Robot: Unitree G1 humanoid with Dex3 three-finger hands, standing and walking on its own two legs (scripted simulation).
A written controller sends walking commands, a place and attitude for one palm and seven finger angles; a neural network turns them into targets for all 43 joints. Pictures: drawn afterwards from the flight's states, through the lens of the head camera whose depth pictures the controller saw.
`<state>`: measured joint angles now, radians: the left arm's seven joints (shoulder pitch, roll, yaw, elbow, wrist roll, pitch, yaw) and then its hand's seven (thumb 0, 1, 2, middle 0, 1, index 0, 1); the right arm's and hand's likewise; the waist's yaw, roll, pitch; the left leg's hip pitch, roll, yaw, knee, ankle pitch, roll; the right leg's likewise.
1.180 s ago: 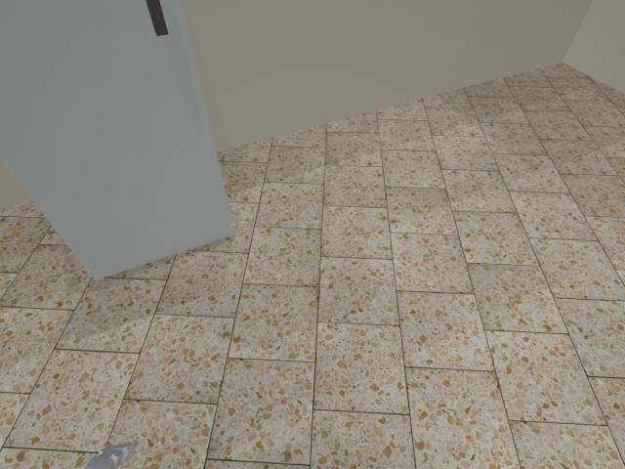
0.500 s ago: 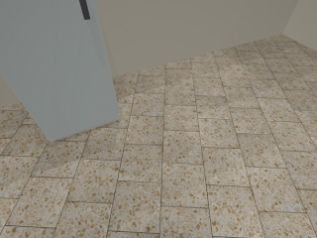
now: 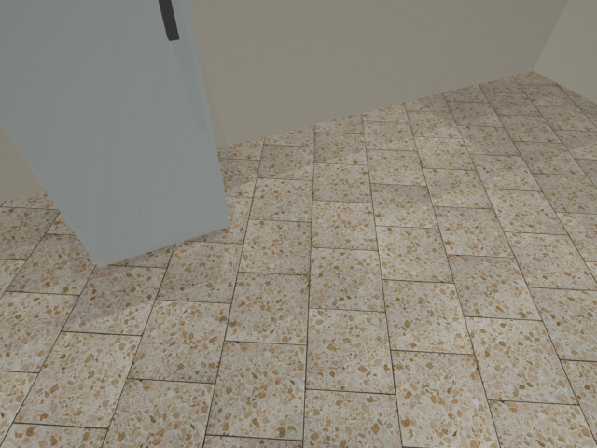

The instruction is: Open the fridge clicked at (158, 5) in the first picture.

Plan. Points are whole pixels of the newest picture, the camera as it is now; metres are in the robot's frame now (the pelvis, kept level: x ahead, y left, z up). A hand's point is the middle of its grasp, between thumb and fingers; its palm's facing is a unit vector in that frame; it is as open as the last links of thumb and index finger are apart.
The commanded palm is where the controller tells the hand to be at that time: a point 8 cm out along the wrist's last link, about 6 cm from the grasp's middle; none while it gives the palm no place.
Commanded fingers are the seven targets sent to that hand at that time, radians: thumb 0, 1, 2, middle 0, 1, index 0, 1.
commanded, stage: look at it before walking up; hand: right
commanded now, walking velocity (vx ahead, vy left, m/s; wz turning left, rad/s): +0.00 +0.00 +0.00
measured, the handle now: out of the picture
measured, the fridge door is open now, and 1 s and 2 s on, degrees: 0 0 0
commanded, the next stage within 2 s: walk to a spot facing it in 0.26 s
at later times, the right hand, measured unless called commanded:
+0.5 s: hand out of the picture +0.06 -0.24 -0.17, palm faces -0.03 +0.95 -0.31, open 7.4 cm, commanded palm none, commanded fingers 0.00 -0.90 -0.90 0.20 0.30 0.20 0.30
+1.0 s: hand out of the picture +0.10 -0.21 -0.19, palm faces -0.14 +0.98 -0.15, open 7.4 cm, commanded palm none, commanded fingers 0.00 -0.90 -0.90 0.20 0.30 0.20 0.30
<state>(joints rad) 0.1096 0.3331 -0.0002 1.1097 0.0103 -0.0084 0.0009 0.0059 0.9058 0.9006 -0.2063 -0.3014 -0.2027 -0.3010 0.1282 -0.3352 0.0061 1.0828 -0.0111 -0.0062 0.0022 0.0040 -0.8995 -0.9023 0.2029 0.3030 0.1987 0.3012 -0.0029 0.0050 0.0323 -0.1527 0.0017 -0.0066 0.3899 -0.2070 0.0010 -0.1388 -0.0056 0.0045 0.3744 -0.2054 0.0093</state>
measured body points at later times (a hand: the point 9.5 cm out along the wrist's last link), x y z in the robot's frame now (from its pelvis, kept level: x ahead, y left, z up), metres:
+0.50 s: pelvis +0.01 +0.00 +0.00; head +0.01 +0.00 +0.45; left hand +0.08 +0.28 -0.14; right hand +0.07 -0.29 -0.14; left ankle +0.00 +0.12 -0.75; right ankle +0.00 -0.13 -0.75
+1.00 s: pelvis +0.16 -0.02 -0.02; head +0.21 -0.04 +0.43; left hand +0.27 +0.24 -0.13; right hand +0.11 -0.26 -0.18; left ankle +0.00 +0.12 -0.74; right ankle +0.26 -0.11 -0.74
